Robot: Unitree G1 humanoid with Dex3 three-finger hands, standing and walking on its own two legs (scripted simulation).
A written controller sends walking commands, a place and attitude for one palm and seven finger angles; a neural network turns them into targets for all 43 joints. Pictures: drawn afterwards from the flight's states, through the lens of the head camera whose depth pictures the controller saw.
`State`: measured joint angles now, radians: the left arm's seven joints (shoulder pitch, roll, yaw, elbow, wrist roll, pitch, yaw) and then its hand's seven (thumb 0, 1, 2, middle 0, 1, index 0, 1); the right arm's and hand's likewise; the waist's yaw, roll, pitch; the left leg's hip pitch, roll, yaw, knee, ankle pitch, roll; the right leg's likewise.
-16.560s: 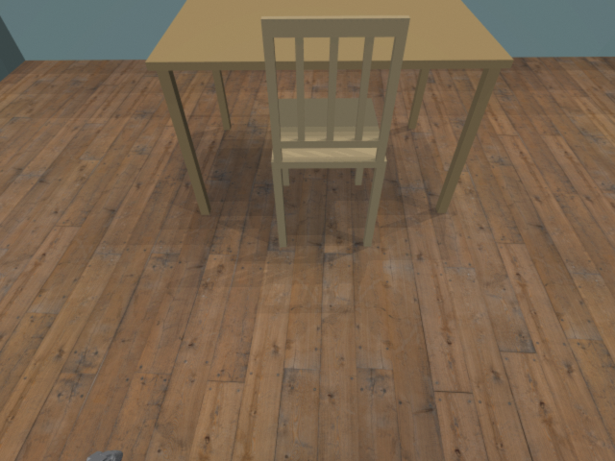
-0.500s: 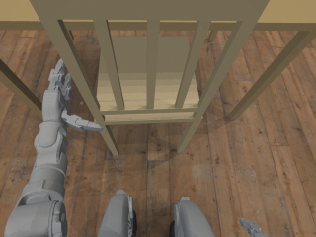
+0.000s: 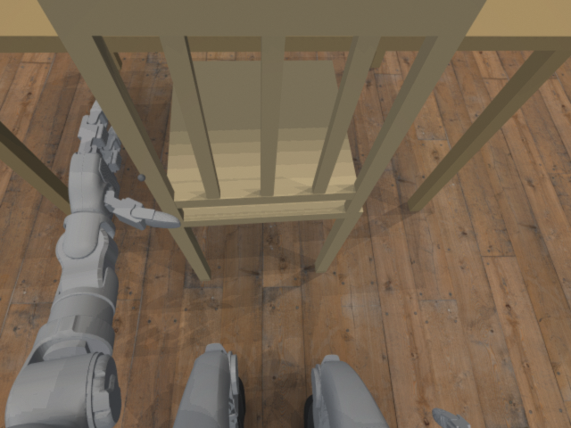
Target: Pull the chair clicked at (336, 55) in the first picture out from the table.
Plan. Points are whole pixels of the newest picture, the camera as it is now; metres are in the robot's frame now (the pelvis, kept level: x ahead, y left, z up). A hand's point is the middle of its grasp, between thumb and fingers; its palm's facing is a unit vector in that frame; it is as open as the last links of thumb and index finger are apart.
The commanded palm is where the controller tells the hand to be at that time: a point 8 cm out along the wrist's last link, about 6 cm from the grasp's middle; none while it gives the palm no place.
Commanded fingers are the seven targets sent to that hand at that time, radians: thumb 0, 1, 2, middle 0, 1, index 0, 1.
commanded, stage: push the fingers through the gap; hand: left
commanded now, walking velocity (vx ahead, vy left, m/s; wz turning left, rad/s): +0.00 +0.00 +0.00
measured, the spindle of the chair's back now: (269, 135) +0.49 +0.02 +0.06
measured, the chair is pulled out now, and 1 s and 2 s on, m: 0.00 0.00 0.04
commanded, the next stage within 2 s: hook a spindle and tug to test in 0.06 s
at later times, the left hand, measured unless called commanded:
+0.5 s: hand (151, 180) +0.44 +0.17 +0.03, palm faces +0.05 -1.00 -0.04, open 15.6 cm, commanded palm +0.42 +0.22 +0.03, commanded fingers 0.00 -0.33 0.37 -0.38 -1.07 -0.38 -1.07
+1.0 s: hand (154, 173) +0.45 +0.17 +0.03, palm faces +0.07 -1.00 -0.04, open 6.5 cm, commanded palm +0.42 +0.21 +0.03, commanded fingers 0.00 0.90 0.90 -0.50 -1.45 -0.50 -1.45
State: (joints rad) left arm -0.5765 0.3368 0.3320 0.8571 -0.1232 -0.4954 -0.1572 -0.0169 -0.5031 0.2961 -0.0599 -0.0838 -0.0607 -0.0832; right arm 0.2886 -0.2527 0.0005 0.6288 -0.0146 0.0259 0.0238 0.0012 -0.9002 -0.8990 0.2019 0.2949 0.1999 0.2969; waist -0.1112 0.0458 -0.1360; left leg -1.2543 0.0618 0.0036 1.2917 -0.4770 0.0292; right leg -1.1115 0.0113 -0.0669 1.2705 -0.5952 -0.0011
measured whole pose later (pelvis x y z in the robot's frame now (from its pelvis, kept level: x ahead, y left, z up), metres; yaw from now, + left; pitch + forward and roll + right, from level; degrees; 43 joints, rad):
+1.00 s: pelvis +0.00 +0.00 +0.00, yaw +0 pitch +25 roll -3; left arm -0.56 0.31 0.30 0.83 -0.12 -0.48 -0.11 0.00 0.53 0.74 -0.42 -1.37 -0.42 -1.40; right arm 0.28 -0.25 -0.01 0.62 -0.01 0.04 0.03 0.00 -0.90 -0.90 0.20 0.29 0.20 0.30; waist -0.11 0.05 -0.14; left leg -1.23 0.06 0.01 1.28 -0.48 0.02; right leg -1.10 0.01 -0.06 1.26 -0.60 -0.01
